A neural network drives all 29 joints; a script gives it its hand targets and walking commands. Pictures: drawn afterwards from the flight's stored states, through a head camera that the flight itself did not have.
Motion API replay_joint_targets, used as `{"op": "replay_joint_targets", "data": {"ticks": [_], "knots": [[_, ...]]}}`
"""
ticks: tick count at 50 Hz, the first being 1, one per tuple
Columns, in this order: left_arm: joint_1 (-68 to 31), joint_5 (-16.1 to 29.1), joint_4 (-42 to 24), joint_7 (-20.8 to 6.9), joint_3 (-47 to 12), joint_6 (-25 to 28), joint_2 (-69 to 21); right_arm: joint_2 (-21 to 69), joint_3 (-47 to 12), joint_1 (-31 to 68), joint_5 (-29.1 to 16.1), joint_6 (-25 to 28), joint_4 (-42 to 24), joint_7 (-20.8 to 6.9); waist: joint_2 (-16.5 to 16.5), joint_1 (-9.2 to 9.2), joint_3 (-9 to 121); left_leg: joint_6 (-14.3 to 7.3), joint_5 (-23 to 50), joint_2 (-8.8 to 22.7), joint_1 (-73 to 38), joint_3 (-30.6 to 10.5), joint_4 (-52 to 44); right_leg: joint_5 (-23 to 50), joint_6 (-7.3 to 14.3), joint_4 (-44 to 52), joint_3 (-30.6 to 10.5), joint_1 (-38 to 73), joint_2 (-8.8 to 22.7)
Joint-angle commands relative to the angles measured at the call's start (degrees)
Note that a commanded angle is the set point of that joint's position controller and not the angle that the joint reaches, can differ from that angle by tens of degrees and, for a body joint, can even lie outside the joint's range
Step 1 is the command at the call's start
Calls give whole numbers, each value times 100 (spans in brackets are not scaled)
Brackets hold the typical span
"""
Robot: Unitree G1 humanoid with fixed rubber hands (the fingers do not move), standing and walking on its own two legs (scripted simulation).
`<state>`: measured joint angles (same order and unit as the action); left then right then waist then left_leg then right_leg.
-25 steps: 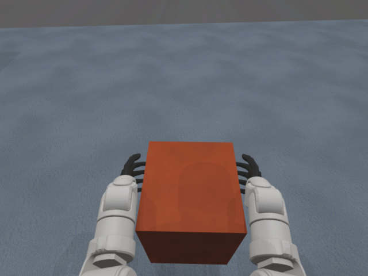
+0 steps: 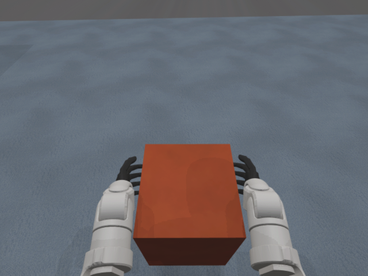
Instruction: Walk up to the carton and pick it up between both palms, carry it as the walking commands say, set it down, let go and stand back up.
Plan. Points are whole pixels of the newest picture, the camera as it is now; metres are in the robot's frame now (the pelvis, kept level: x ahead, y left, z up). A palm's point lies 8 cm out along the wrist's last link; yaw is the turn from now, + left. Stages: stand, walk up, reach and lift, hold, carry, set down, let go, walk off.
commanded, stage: reach and lift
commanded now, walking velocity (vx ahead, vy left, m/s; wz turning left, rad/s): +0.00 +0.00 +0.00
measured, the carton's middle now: (187, 208) +0.29 +0.00 -0.03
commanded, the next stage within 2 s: hold in 0.66 s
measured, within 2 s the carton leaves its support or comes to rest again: neither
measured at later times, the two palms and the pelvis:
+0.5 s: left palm (121, 193) +0.28 +0.15 +0.05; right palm (251, 191) +0.28 -0.14 +0.05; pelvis +0.00 +0.00 +0.00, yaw +0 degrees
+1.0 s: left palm (121, 196) +0.27 +0.14 +0.05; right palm (252, 194) +0.27 -0.14 +0.05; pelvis -0.02 +0.00 +0.00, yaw +0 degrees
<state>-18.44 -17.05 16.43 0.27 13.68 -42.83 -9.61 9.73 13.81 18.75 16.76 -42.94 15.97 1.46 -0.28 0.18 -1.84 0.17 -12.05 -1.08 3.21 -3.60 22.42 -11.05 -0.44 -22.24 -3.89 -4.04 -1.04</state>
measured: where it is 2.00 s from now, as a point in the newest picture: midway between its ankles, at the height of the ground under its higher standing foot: outside the picture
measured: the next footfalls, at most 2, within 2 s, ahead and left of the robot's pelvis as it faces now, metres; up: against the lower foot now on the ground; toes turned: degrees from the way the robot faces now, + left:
left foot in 1.90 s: +0.29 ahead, -0.04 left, +0.00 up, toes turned +2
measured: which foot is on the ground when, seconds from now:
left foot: down 0.00-1.00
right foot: down 0.00-1.00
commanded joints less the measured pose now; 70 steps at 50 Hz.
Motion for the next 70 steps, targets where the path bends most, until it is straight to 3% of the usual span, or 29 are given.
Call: {"op": "replay_joint_targets", "data": {"ticks": [1, 16, 45, 65, 66, 67, 68, 69, 70], "knots": [[-3003, 1557, -364, -1381, -3025, 246, -5096, 5515, -3050, 2667, -1558, 141, -170, -1372, 62, -23, 1575, 15, 1089, -378, -213, -99, -309, 1242, -35, 238, -111, 503, -361], [-2695, 1642, -623, -1377, -3202, 210, -5134, 5496, -3200, 2393, -1621, 136, -412, -1361, 37, -27, 1564, 13, 1132, -394, -240, -113, -326, 1312, -36, 239, -105, 538, -357], [-3110, 1611, -220, -1457, -3069, 200, -5409, 5655, -3049, 2932, -1622, 134, -38, -1525, -16, 6, 1219, -37, -86, -300, 141, -99, -355, 40, 69, 227, -14, 246, -340], [-2714, 1702, -501, -1456, -3275, 187, -5352, 5642, -3310, 2518, -1731, 124, -311, -1490, 39, -9, 1424, -24, 658, -346, -54, -116, -325, 803, 3, 255, -107, 410, -323], [-3096, 1687, -483, -1472, -3446, 210, -5371, 5522, -3397, 2922, -1622, 145, -345, -1523, 179, -43, 1305, -99, -741, 654, 503, -83, 88, -430, 118, 261, -256, -1070, 736], [-3081, 1805, -518, -1459, -3425, 199, -5447, 5581, -3516, 2926, -1683, 131, -420, -1515, 68, -25, 1392, -269, -1612, 782, 318, -469, -18, -1500, 228, 52, -313, -1518, 495], [-3142, 1922, -617, -1456, -3543, 166, -5509, 5596, -3549, 2802, -1718, 117, -455, -1492, -219, 36, 1449, -418, -2476, 1019, 239, -844, -304, -2074, 228, -338, -126, -2026, 298], [-3258, 2062, -830, -1445, -3706, 129, -5570, 5638, -3604, 2708, -1770, 95, -602, -1465, -659, 88, 1555, -578, -3128, 1418, 52, -1366, -759, -2055, 182, -999, 149, -2441, 114], [-3453, 2282, -1176, -1428, -3928, 67, -5673, 5676, -3697, 2718, -1864, 68, -878, -1403, -1121, 116, 1602, -802, -3316, 2036, 54, -2017, -1270, -1309, 154, -2028, 447, -2657, 8]]}}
